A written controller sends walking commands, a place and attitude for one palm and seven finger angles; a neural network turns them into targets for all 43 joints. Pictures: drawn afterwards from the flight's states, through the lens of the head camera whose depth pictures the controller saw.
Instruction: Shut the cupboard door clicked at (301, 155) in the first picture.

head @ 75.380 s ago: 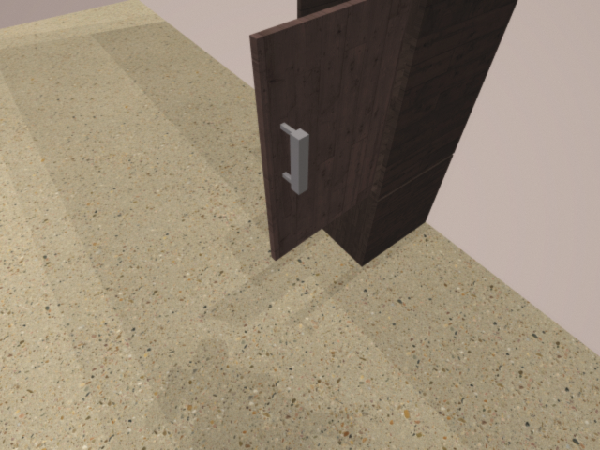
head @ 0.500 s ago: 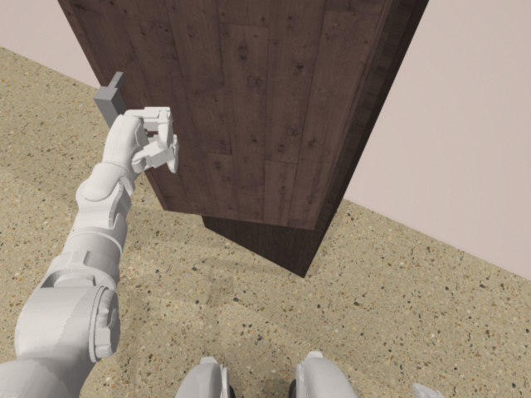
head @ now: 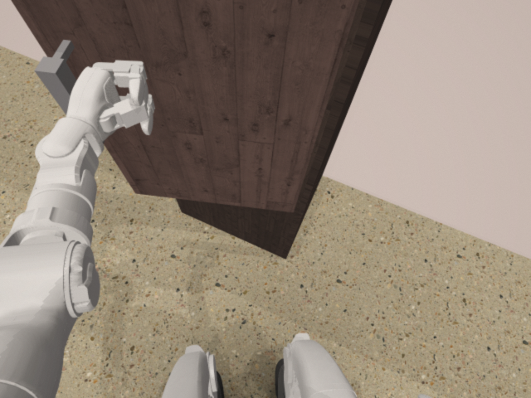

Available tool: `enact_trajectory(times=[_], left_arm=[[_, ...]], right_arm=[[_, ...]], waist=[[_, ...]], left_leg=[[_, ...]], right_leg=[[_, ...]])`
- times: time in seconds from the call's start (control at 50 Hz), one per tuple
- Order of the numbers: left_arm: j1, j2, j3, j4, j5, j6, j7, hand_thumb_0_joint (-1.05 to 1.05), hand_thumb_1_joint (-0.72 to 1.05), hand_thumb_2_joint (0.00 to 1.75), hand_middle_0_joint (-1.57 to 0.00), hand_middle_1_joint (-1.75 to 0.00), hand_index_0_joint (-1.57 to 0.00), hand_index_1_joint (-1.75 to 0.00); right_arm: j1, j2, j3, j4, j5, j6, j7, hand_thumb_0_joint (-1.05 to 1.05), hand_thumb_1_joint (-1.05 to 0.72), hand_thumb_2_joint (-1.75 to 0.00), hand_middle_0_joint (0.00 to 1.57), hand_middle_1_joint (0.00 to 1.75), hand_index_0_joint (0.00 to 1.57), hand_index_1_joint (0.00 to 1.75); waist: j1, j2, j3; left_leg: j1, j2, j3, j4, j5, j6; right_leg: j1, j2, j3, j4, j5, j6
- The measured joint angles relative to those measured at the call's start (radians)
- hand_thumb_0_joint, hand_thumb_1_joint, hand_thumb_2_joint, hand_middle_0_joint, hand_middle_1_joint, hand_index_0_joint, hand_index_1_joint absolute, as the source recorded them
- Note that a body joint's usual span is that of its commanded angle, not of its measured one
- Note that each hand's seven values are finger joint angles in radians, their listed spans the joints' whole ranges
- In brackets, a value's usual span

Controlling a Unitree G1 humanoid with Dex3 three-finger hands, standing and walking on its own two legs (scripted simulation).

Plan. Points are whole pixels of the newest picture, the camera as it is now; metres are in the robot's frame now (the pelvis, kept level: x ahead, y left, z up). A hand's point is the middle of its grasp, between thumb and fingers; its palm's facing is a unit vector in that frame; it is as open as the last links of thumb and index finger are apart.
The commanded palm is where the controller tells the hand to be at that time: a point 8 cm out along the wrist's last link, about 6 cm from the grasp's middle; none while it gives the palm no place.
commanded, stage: push the door shut along its arc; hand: left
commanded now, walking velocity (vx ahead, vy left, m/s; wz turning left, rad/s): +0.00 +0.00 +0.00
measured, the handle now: (82, 95) +0.55 +0.22 +0.09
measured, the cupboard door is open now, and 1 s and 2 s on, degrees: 18 1 1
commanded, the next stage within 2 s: pull the fist back off the door in 0.46 s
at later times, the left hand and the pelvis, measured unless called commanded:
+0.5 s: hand (161, 84) +0.55 +0.11 +0.11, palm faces -0.41 -0.91 -0.03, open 3.4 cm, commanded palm +0.57 +0.13 +0.10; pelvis +0.00 +0.01 -0.02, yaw +0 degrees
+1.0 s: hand (186, 82) +0.55 +0.07 +0.10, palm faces +0.07 -1.00 -0.02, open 3.1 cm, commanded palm +0.51 +0.12 +0.10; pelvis +0.03 +0.00 +0.01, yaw -1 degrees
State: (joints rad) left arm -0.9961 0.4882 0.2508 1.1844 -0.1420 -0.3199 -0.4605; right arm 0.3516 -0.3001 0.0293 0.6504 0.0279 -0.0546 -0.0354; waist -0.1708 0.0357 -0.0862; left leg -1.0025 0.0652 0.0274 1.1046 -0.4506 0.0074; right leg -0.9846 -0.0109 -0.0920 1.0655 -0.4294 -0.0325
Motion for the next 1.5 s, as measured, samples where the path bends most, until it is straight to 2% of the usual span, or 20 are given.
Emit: enact_trajectory(times=[0.2,0.58,0.6,0.62,0.68,0.72,0.78,0.8,0.84,0.9,0.98,1.06,1.16,1.28,1.42,1.5], left_arm=[[-0.108,0.030,-0.037,0.045,0.008,0.044,-0.019,0.02,0.91,0.95,-1.30,-1.50,-1.30,-1.50],[-0.291,0.063,-0.073,0.115,0.048,0.103,-0.016,0.03,1.00,1.00,-1.30,-1.50,-1.30,-1.50],[-0.296,0.050,-0.043,0.118,0.046,0.111,0.005,0.03,0.99,1.00,-1.30,-1.50,-1.30,-1.50],[-0.297,0.031,-0.011,0.117,0.041,0.117,0.058,0.03,0.97,0.99,-1.30,-1.50,-1.30,-1.50],[-0.273,-0.039,0.050,0.085,0.032,0.122,0.263,0.03,0.91,0.96,-1.30,-1.50,-1.30,-1.50],[-0.232,-0.092,0.074,0.038,0.046,0.109,0.401,0.03,0.90,0.94,-1.30,-1.50,-1.30,-1.50],[-0.145,-0.162,0.076,-0.039,0.118,0.052,0.581,0.02,0.89,0.93,-1.29,-1.50,-1.30,-1.50],[-0.117,-0.179,0.066,-0.058,0.144,0.031,0.619,0.02,0.89,0.92,-1.29,-1.50,-1.30,-1.50],[-0.067,-0.202,0.048,-0.082,0.185,0.000,0.653,0.02,0.89,0.92,-1.29,-1.50,-1.30,-1.50],[-0.016,-0.225,0.030,-0.091,0.197,-0.015,0.645,0.02,0.90,0.91,-1.29,-1.50,-1.30,-1.50],[0.042,-0.251,0.052,-0.093,0.157,-0.014,0.615,0.02,0.89,0.91,-1.30,-1.50,-1.30,-1.50],[0.109,-0.265,0.059,-0.109,0.134,-0.047,0.607,0.02,0.89,0.90,-1.30,-1.50,-1.30,-1.50],[0.216,-0.282,0.001,-0.166,0.124,-0.099,0.581,0.02,0.89,0.90,-1.30,-1.50,-1.30,-1.50],[0.324,-0.329,-0.078,-0.227,0.078,-0.111,0.547,0.02,0.90,0.90,-1.30,-1.50,-1.30,-1.50],[0.325,-0.358,-0.128,-0.279,0.086,-0.169,0.574,0.02,0.89,0.90,-1.30,-1.50,-1.30,-1.50],[0.259,-0.336,-0.115,-0.213,0.108,-0.147,0.580,0.02,0.89,0.90,-1.30,-1.50,-1.31,-1.50]], right_arm=[[-0.010,0.005,0.006,0.018,-0.009,-0.024,-0.001,0.01,-0.90,-0.90,0.20,0.30,0.20,0.30],[0.025,0.015,0.012,0.058,-0.040,-0.061,0.002,0.00,-0.90,-0.90,0.20,0.30,0.20,0.30],[0.033,0.016,0.010,0.054,-0.042,-0.058,0.004,0.00,-0.90,-0.90,0.20,0.30,0.20,0.30],[0.042,0.016,0.008,0.048,-0.046,-0.056,0.009,0.00,-0.90,-0.90,0.20,0.30,0.20,0.30],[0.069,0.026,-0.002,0.033,-0.067,-0.049,0.040,0.00,-0.90,-0.90,0.20,0.30,0.20,0.30],[0.084,0.037,-0.010,0.023,-0.086,-0.041,0.067,0.00,-0.90,-0.90,0.20,0.30,0.20,0.30],[0.100,0.054,-0.019,0.015,-0.113,-0.030,0.106,0.00,-0.90,-0.90,0.20,0.30,0.20,0.30],[0.101,0.060,-0.022,0.016,-0.118,-0.025,0.118,0.00,-0.90,-0.90,0.20,0.30,0.20,0.30],[0.099,0.070,-0.025,0.018,-0.122,-0.010,0.133,0.00,-0.90,-0.90,0.20,0.30,0.20,0.30],[0.093,0.081,-0.029,0.020,-0.112,0.017,0.135,0.00,-0.90,-0.90,0.20,0.30,0.20,0.30],[0.092,0.081,-0.031,0.011,-0.094,0.041,0.119,0.00,-0.90,-0.90,0.20,0.30,0.20,0.30],[0.094,0.071,-0.039,-0.005,-0.085,0.048,0.110,0.00,-0.90,-0.90,0.20,0.30,0.20,0.30],[0.079,0.052,-0.059,-0.013,-0.075,0.058,0.112,0.00,-0.90,-0.90,0.20,0.30,0.20,0.30],[0.019,0.030,-0.077,-0.010,-0.053,0.063,0.088,0.01,-0.91,-0.90,0.20,0.30,0.20,0.30],[-0.072,0.033,-0.077,0.007,-0.046,0.033,0.056,0.01,-0.91,-0.90,0.20,0.30,0.20,0.30],[-0.095,0.048,-0.058,0.008,-0.045,0.037,0.051,0.00,-0.91,-0.90,0.20,0.30,0.20,0.30]], waist=[[-0.016,0.005,0.002],[-0.066,0.009,0.006],[-0.064,0.011,0.003],[-0.062,0.014,-0.003],[-0.055,0.017,-0.017],[-0.048,0.018,-0.025],[-0.038,0.022,-0.042],[-0.036,0.024,-0.044],[-0.033,0.027,-0.044],[-0.030,0.028,-0.042],[-0.020,0.028,-0.047],[0.000,0.019,-0.054],[0.038,0.003,-0.053],[0.071,-0.012,-0.022],[0.071,-0.018,-0.007],[0.060,-0.011,-0.014]], left_leg=[[-0.064,0.000,-0.012,0.039,-0.006,0.004],[-0.156,-0.003,-0.010,0.086,-0.023,0.022],[-0.161,-0.003,-0.010,0.088,-0.024,0.022],[-0.166,-0.002,-0.009,0.088,-0.026,0.022],[-0.169,-0.005,-0.004,0.079,-0.026,0.021],[-0.160,-0.004,0.002,0.068,-0.027,0.020],[-0.140,-0.001,0.010,0.053,-0.031,0.017],[-0.129,0.000,0.012,0.047,-0.033,0.016],[-0.099,0.002,0.016,0.034,-0.036,0.013],[-0.042,0.003,0.022,0.000,-0.034,0.009],[0.049,0.005,0.031,-0.063,-0.022,0.001],[0.128,0.005,0.037,-0.119,-0.008,-0.007],[0.183,0.001,0.029,-0.153,0.004,-0.018],[0.211,-0.007,0.006,-0.162,0.018,-0.024],[0.194,-0.012,-0.003,-0.135,0.020,-0.027],[0.190,-0.016,0.003,-0.132,0.022,-0.025]], right_leg=[[-0.053,-0.001,-0.010,0.025,-0.002,0.002],[-0.137,-0.005,-0.005,0.055,-0.007,0.018],[-0.141,-0.004,-0.005,0.055,-0.007,0.019],[-0.147,-0.004,-0.004,0.054,-0.007,0.021],[-0.153,-0.006,0.001,0.050,-0.009,0.024],[-0.148,-0.005,0.007,0.042,-0.009,0.025],[-0.135,-0.001,0.015,0.032,-0.013,0.025],[-0.125,0.000,0.017,0.028,-0.015,0.024],[-0.100,0.003,0.021,0.018,-0.018,0.022],[-0.049,0.006,0.026,-0.007,-0.019,0.018],[0.032,0.012,0.034,-0.058,-0.011,0.012],[0.102,0.015,0.039,-0.099,-0.004,0.005],[0.155,0.013,0.030,-0.120,-0.005,-0.006],[0.193,0.006,0.007,-0.127,-0.002,-0.013],[0.178,-0.001,0.000,-0.096,-0.006,-0.016],[0.169,-0.005,0.006,-0.086,-0.006,-0.014]])
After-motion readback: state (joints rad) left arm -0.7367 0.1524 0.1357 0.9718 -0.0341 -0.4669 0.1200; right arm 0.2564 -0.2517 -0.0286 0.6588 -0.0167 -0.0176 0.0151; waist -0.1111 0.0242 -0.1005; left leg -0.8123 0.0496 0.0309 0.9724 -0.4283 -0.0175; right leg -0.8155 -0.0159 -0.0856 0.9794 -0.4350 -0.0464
